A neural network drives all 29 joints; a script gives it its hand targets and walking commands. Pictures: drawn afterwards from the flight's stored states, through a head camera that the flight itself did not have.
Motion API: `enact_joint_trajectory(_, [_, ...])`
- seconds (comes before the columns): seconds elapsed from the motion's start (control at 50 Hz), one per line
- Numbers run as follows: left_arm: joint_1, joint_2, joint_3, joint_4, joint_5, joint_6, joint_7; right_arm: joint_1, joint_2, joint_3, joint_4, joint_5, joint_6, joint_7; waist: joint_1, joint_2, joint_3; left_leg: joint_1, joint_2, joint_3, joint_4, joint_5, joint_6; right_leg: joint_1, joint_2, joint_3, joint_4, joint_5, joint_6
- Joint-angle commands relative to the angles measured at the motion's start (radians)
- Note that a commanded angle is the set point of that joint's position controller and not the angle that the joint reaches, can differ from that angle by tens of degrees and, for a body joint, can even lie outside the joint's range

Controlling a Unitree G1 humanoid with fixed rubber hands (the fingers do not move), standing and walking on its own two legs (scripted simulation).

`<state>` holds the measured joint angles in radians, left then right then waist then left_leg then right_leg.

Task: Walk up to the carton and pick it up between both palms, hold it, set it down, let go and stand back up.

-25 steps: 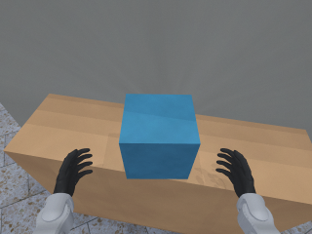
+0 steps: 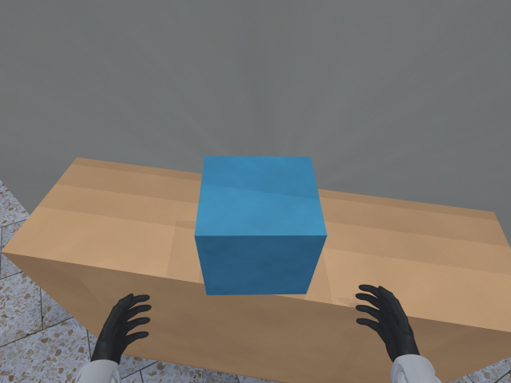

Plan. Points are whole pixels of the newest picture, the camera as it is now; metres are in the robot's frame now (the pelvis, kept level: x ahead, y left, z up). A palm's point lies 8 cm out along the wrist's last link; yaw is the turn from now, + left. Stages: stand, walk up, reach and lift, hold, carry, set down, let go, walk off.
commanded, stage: set down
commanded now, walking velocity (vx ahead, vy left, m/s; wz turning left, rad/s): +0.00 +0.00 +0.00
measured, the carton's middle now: (257, 227) +0.37 +0.02 +0.02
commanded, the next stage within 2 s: let go in 0.66 s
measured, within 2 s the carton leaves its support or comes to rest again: neither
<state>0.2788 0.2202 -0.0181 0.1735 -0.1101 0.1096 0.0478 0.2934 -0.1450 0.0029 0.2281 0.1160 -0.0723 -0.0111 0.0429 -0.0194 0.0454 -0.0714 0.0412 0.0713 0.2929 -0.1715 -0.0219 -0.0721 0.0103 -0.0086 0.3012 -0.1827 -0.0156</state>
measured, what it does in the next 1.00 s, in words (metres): stands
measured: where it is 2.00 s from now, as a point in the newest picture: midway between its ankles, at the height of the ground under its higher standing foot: outside the picture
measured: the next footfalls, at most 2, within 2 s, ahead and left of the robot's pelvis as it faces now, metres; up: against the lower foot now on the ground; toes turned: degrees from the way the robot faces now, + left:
none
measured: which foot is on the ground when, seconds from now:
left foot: down 0.00-1.00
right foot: down 0.00-1.00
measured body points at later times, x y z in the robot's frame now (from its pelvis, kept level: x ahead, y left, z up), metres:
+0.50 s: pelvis -0.01 +0.01 +0.00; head -0.02 +0.03 +0.45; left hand +0.17 +0.22 -0.08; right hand +0.21 -0.20 -0.02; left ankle -0.01 +0.13 -0.75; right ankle -0.01 -0.11 -0.75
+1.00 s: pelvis -0.03 +0.01 -0.01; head -0.04 +0.03 +0.44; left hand +0.12 +0.22 -0.10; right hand +0.21 -0.20 -0.02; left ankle -0.01 +0.13 -0.75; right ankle -0.01 -0.11 -0.75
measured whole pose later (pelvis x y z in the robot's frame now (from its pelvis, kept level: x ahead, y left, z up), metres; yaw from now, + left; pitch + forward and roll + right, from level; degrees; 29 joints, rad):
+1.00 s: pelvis -0.03 +0.01 -0.01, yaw +1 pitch -12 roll +0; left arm 0.23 0.15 0.02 0.50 0.10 0.16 0.01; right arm 0.08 -0.16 -0.02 0.49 -0.01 -0.16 0.06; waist 0.00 -0.04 0.17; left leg 0.02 0.03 0.06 0.37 -0.19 0.00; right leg 0.04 0.00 -0.02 0.36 -0.20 -0.01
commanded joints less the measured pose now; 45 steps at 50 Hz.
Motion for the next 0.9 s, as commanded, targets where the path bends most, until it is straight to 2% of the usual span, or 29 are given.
enact_joint_trajectory(0.0, [-0.077,0.072,0.046,-0.131,0.023,-0.036,-0.002,-0.056,-0.084,-0.039,-0.058,-0.012,-0.019,0.0,0.0,0.042,-0.043,0.11,-0.04,-0.008,-0.006,0.206,-0.011,-0.073,0.001,0.012,-0.082,0.042,-0.007])
enact_joint_trajectory(0.14, [-0.065,0.05,0.046,-0.066,0.073,-0.023,-0.009,-0.045,-0.102,-0.046,0.064,-0.045,-0.022,0.014,-0.013,0.075,-0.006,0.133,-0.037,-0.005,-0.005,0.208,-0.027,-0.071,0.01,0.001,-0.086,0.034,-0.012])
enact_joint_trajectory(0.16, [-0.055,0.038,0.043,-0.033,0.083,-0.02,-0.01,-0.041,-0.105,-0.045,0.1,-0.05,-0.02,0.019,-0.015,0.075,0.012,0.126,-0.034,-0.006,-0.009,0.194,-0.029,-0.07,0.015,-0.002,-0.086,0.021,-0.018])
enact_joint_trajectory(0.2, [-0.079,0.042,0.043,-0.055,0.085,-0.024,-0.006,-0.05,-0.108,-0.051,0.109,-0.052,-0.019,0.022,-0.02,0.089,0.015,0.107,-0.031,-0.005,-0.017,0.168,-0.028,-0.054,0.011,0.001,-0.083,0.005,-0.019])
enact_joint_trajectory(0.28, [-0.089,0.026,0.038,0.007,0.103,-0.003,-0.007,-0.076,-0.118,-0.059,0.176,-0.072,-0.001,0.03,-0.028,0.091,0.056,0.084,-0.033,-0.004,-0.024,0.118,-0.029,-0.059,0.008,-0.001,-0.081,-0.018,-0.021])
enact_joint_trajectory(0.32, [-0.113,0.03,0.042,0.004,0.111,0.006,-0.005,-0.092,-0.121,-0.061,0.19,-0.074,0.009,0.033,-0.03,0.105,0.07,0.066,-0.033,-0.002,-0.032,0.079,-0.026,-0.05,0.005,0.0,-0.075,-0.036,-0.023])
enact_joint_trajectory(0.34, [-0.116,0.028,0.045,0.032,0.116,0.013,-0.006,-0.097,-0.124,-0.061,0.219,-0.083,0.014,0.033,-0.034,0.097,0.065,0.066,-0.034,-0.001,-0.033,0.057,-0.025,-0.05,0.004,0.0,-0.071,-0.047,-0.022])
enact_joint_trajectory(0.38, [-0.134,0.016,0.04,0.062,0.125,0.023,-0.008,-0.103,-0.128,-0.066,0.27,-0.092,0.025,0.035,-0.041,0.117,0.082,0.051,-0.031,-0.002,-0.041,0.014,-0.024,-0.043,0.003,0.0,-0.065,-0.07,-0.026])
enact_joint_trajectory(0.42, [-0.157,0.023,0.048,0.038,0.129,0.026,-0.005,-0.126,-0.131,-0.066,0.263,-0.086,0.029,0.038,-0.038,0.126,0.072,0.028,-0.027,-0.002,-0.047,-0.002,-0.021,-0.015,0.004,0.002,-0.055,-0.071,-0.029])
enact_joint_trajectory(0.46, [-0.154,0.01,0.044,0.076,0.141,0.033,-0.006,-0.125,-0.138,-0.071,0.313,-0.099,0.037,0.04,-0.048,0.115,0.084,0.014,-0.022,-0.003,-0.051,-0.012,-0.021,-0.006,0.007,-0.001,-0.049,-0.069,-0.03])
enact_joint_trajectory(0.52, [-0.167,0.003,0.047,0.09,0.142,0.037,-0.009,-0.153,-0.146,-0.079,0.312,-0.104,0.04,0.041,-0.047,0.111,0.097,-0.013,-0.023,-0.005,-0.062,-0.058,-0.016,0.018,0.006,0.002,-0.041,-0.085,-0.03])
enact_joint_trajectory(0.54, [-0.154,-0.012,0.044,0.159,0.16,0.051,-0.015,-0.142,-0.139,-0.073,0.369,-0.119,0.048,0.04,-0.05,0.107,0.14,-0.029,-0.022,0.0,-0.071,-0.08,-0.013,0.017,0.006,0.004,-0.045,-0.086,-0.032])
enact_joint_trajectory(0.56, [-0.159,-0.007,0.053,0.132,0.161,0.053,-0.02,-0.152,-0.142,-0.075,0.343,-0.114,0.051,0.037,-0.046,0.11,0.133,-0.031,-0.023,-0.001,-0.071,-0.072,-0.013,0.04,0.006,0.006,-0.043,-0.078,-0.033])
enact_joint_trajectory(0.58, [-0.15,-0.014,0.051,0.16,0.168,0.064,-0.025,-0.145,-0.149,-0.079,0.372,-0.123,0.058,0.035,-0.049,0.107,0.14,-0.037,-0.023,0.001,-0.074,-0.074,-0.012,0.043,0.008,0.003,-0.043,-0.081,-0.033])
enact_joint_trajectory(0.6, [-0.161,-0.015,0.055,0.134,0.167,0.063,-0.026,-0.154,-0.155,-0.081,0.347,-0.119,0.058,0.035,-0.044,0.103,0.139,-0.051,-0.018,-0.002,-0.081,-0.094,-0.011,0.057,0.011,0.0,-0.038,-0.092,-0.033])
enact_joint_trajectory(0.64, [-0.163,-0.023,0.049,0.149,0.172,0.071,-0.028,-0.164,-0.162,-0.087,0.369,-0.131,0.064,0.035,-0.047,0.103,0.131,-0.069,-0.014,-0.001,-0.087,-0.101,-0.012,0.078,0.018,-0.005,-0.027,-0.08,-0.033])
enact_joint_trajectory(0.7, [-0.169,-0.022,0.054,0.151,0.192,0.064,-0.022,-0.173,-0.162,-0.088,0.375,-0.132,0.061,0.04,-0.042,0.121,0.144,-0.115,-0.007,0.001,-0.098,-0.134,-0.005,0.119,0.023,-0.003,-0.005,-0.079,-0.031])
enact_joint_trajectory(0.76, [-0.173,-0.018,0.054,0.177,0.193,0.058,-0.03,-0.172,-0.157,-0.093,0.397,-0.144,0.065,0.035,-0.057,0.11,0.161,-0.152,-0.008,0.004,-0.102,-0.178,0.007,0.15,0.017,0.009,-0.004,-0.108,-0.029])
enact_joint_trajectory(0.8, [-0.173,-0.017,0.062,0.162,0.206,0.054,-0.031,-0.184,-0.16,-0.092,0.4,-0.143,0.065,0.034,-0.048,0.128,0.182,-0.189,0.0,0.002,-0.117,-0.198,0.012,0.19,0.023,0.006,0.012,-0.102,-0.027])
enact_joint_trajectory(0.86, [-0.156,-0.02,0.063,0.171,0.215,0.035,-0.031,-0.174,-0.156,-0.098,0.418,-0.15,0.057,0.031,-0.05,0.154,0.169,-0.26,0.013,-0.003,-0.133,-0.227,0.022,0.269,0.03,0.011,0.039,-0.079,-0.024])
enact_joint_trajectory(0.88, [-0.154,-0.024,0.061,0.181,0.216,0.03,-0.032,-0.176,-0.159,-0.098,0.433,-0.155,0.055,0.031,-0.057,0.144,0.18,-0.285,0.02,-0.006,-0.139,-0.239,0.028,0.289,0.034,0.012,0.047,-0.069,-0.024])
